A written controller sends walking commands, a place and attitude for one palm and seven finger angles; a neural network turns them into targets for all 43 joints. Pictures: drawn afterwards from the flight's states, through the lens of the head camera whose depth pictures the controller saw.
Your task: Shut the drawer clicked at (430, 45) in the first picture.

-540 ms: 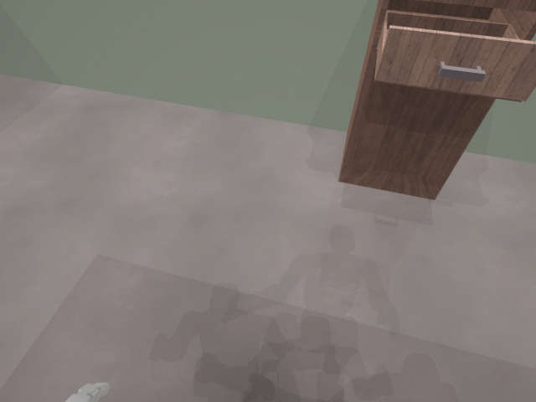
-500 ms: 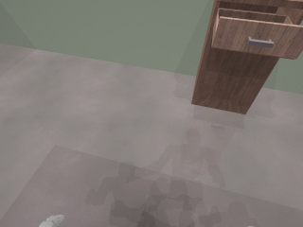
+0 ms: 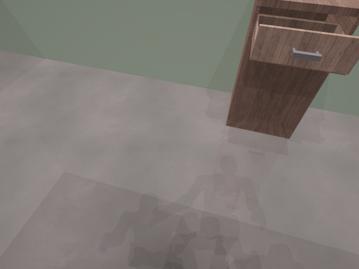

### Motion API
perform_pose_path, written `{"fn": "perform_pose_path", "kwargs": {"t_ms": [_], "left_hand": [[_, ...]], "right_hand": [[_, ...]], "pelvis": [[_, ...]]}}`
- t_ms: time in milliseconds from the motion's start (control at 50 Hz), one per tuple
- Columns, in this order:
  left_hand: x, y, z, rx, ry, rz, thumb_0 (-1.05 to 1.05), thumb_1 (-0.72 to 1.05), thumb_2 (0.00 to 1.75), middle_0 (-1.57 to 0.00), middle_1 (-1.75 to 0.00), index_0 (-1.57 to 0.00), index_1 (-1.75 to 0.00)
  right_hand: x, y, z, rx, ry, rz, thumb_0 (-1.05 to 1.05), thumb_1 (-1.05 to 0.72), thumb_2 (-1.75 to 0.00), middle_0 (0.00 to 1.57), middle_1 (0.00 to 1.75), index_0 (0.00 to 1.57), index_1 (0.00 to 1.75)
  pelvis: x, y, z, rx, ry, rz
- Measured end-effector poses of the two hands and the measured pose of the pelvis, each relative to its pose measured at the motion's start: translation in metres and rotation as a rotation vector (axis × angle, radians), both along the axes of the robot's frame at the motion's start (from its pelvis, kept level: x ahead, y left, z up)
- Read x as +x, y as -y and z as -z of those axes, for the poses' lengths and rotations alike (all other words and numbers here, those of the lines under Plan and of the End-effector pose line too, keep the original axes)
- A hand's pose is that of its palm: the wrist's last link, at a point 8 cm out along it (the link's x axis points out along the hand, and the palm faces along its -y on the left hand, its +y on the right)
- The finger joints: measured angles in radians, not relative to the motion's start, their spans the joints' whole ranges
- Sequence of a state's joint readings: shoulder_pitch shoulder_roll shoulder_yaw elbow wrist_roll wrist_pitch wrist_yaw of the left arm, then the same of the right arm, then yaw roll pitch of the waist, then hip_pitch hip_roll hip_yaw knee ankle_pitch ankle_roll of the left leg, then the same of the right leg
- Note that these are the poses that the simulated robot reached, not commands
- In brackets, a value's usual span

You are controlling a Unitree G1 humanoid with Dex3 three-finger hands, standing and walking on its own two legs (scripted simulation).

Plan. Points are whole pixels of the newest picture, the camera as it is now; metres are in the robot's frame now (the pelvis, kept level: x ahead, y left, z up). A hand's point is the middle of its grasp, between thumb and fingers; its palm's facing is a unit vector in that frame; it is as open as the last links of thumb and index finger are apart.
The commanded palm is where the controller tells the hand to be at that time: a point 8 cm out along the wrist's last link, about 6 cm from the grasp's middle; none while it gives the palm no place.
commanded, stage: stand and wait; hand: left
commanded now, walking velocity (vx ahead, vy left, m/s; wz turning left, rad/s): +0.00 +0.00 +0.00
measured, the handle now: (305, 53) +0.98 -0.49 +0.02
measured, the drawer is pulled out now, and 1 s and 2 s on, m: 0.24 0.24 0.24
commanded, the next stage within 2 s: look at it before walking up in 0.34 s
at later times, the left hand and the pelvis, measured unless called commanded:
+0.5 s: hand out of the picture +0.06 +0.24 -0.15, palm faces -0.02 -0.94 -0.33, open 7.4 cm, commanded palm none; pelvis -0.02 +0.00 +0.00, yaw +0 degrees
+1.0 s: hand out of the picture +0.05 +0.24 -0.15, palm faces -0.02 -0.94 -0.33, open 7.4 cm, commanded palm none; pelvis -0.02 -0.01 +0.00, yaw +0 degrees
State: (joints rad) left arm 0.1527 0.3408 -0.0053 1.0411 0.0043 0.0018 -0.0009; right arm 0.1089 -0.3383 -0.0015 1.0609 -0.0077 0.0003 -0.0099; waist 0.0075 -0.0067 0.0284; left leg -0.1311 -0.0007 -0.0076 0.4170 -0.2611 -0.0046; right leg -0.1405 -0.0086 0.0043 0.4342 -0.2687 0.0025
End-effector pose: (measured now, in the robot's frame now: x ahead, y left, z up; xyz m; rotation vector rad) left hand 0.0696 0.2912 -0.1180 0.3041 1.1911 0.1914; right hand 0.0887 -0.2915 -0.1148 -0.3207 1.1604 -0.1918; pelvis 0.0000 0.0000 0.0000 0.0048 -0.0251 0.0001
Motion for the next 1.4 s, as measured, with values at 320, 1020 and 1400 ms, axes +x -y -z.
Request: {"fn": "perform_pose_path", "kwargs": {"t_ms": [320, 1020, 1400], "left_hand": [[-0.014, 0.001, -0.004, 0.006, -0.014, 0.002, 0.01, 0.91, 0.89, -0.20, -0.29, -0.20, -0.30], [-0.022, 0.007, -0.003, -0.001, -0.029, -0.002, 0.01, 0.91, 0.89, -0.20, -0.29, -0.21, -0.30], [-0.014, 0.055, 0.031, -0.084, -0.088, 0.109, 0.01, 0.91, 0.89, -0.20, -0.29, -0.20, -0.30]], "right_hand": [[-0.034, 0.002, 0.005, 0.014, -0.055, 0.020, 0.00, -0.90, -0.89, 0.21, 0.30, 0.20, 0.30], [-0.033, 0.007, 0.003, 0.013, -0.057, 0.011, 0.00, -0.90, -0.89, 0.21, 0.30, 0.20, 0.30], [-0.087, -0.021, 0.038, 0.105, -0.042, 0.200, 0.00, -0.90, -0.89, 0.21, 0.30, 0.20, 0.30]], "pelvis": [[-0.013, 0.002, -0.003, 0.002, 0.006, 0.001], [-0.016, 0.007, -0.004, 0.000, 0.001, -0.002], [-0.031, 0.010, 0.020, 0.028, -0.020, 0.164]]}}
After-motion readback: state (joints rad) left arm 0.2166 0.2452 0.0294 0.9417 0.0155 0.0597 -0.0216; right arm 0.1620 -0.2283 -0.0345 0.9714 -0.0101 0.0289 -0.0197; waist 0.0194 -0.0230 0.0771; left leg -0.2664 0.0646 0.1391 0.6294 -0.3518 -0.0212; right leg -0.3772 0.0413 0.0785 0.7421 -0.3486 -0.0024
